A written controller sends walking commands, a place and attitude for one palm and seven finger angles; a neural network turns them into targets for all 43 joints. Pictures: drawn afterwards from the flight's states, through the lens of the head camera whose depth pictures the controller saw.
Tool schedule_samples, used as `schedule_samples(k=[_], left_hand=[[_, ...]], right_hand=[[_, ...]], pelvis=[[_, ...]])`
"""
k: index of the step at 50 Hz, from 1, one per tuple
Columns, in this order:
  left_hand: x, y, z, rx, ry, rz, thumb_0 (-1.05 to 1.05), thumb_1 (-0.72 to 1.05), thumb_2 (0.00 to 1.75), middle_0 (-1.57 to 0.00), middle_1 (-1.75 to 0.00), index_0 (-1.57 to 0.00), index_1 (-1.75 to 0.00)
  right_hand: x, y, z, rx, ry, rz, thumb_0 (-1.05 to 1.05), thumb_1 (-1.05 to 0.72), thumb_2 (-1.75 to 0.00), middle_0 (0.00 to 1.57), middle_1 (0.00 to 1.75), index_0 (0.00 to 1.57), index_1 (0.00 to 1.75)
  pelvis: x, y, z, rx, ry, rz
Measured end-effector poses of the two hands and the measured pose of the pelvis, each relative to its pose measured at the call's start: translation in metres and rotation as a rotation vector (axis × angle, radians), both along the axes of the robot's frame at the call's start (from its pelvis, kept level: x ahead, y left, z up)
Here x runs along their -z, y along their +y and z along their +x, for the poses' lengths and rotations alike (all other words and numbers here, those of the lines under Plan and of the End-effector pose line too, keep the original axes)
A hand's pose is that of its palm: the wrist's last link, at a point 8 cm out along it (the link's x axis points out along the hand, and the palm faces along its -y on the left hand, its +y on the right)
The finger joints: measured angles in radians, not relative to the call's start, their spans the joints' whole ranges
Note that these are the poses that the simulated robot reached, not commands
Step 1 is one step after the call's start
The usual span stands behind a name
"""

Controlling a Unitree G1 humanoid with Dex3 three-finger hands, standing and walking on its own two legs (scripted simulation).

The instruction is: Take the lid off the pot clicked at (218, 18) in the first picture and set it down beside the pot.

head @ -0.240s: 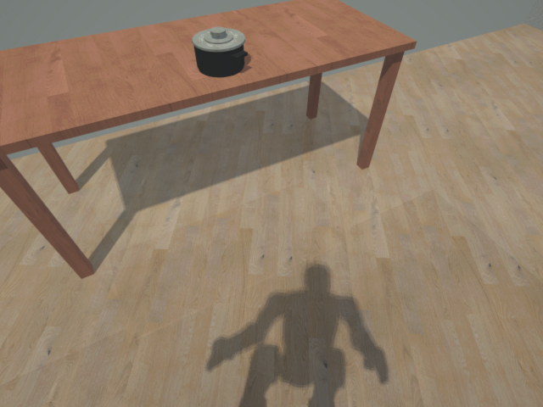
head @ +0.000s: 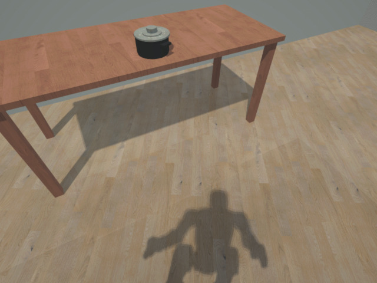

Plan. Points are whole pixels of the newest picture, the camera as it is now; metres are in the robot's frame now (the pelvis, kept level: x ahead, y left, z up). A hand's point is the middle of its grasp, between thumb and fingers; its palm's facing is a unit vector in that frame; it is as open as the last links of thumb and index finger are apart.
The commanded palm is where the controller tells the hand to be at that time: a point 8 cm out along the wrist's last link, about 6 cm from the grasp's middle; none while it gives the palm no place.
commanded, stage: look at it before walking up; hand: left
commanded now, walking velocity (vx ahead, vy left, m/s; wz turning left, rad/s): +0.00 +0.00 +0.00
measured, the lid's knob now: (151, 28) +1.20 +0.25 +0.04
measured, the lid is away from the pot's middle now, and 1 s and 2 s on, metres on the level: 0.00 0.00 0.00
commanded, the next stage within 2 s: walk to a spot facing it in 0.80 s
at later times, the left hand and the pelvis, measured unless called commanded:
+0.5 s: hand out of the picture +0.04 +0.24 -0.16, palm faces -0.02 -0.95 -0.30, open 7.4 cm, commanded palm none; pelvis -0.01 +0.01 +0.00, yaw +0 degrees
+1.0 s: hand out of the picture +0.04 +0.24 -0.17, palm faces -0.02 -0.96 -0.28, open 7.4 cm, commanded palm none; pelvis +0.00 +0.02 +0.00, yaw -1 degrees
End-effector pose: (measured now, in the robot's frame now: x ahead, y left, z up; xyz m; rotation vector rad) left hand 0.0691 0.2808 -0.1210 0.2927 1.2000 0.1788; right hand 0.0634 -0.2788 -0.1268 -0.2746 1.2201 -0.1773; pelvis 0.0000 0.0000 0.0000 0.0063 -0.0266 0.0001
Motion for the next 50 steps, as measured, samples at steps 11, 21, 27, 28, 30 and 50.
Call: schedule_samples(k=[11,21,27,28,30,50], left_hand=[[0.002,0.002,-0.010,-0.002,0.011,-0.007,0.00,0.91,0.89,-0.20,-0.30,-0.20,-0.30],[0.005,0.007,-0.028,-0.013,0.058,-0.011,0.00,0.91,0.89,-0.20,-0.30,-0.20,-0.30],[0.007,0.008,-0.033,-0.018,0.073,-0.015,0.00,0.91,0.89,-0.20,-0.30,-0.20,-0.30],[0.007,0.008,-0.033,-0.019,0.073,-0.016,0.00,0.91,0.89,-0.20,-0.30,-0.20,-0.30],[0.007,0.008,-0.033,-0.019,0.074,-0.017,0.00,0.91,0.89,-0.20,-0.30,-0.20,-0.30],[0.012,0.004,-0.031,-0.021,0.071,-0.033,0.00,0.91,0.90,-0.20,-0.30,-0.20,-0.30]], right_hand=[[-0.002,0.003,-0.006,-0.002,-0.002,-0.003,0.00,-0.90,-0.90,0.20,0.30,0.20,0.30],[0.000,0.008,-0.019,0.005,0.035,0.000,0.00,-0.90,-0.90,0.20,0.30,0.20,0.30],[0.001,0.013,-0.024,0.008,0.048,0.004,0.00,-0.90,-0.90,0.20,0.30,0.20,0.30],[0.001,0.014,-0.024,0.009,0.049,0.005,0.00,-0.90,-0.90,0.20,0.30,0.20,0.30],[0.001,0.015,-0.024,0.010,0.049,0.006,0.00,-0.90,-0.90,0.20,0.30,0.20,0.30],[0.004,0.026,-0.021,0.022,0.032,0.019,0.00,-0.90,-0.90,0.20,0.30,0.20,0.30]], pelvis=[[-0.001,0.003,-0.006,0.001,0.000,-0.002],[-0.001,0.007,-0.008,0.001,0.003,-0.002],[-0.001,0.010,-0.008,0.001,0.003,-0.002],[-0.001,0.010,-0.008,0.001,0.002,-0.002],[-0.001,0.011,-0.008,0.001,0.002,-0.003],[0.001,0.015,-0.004,0.019,0.002,-0.002]])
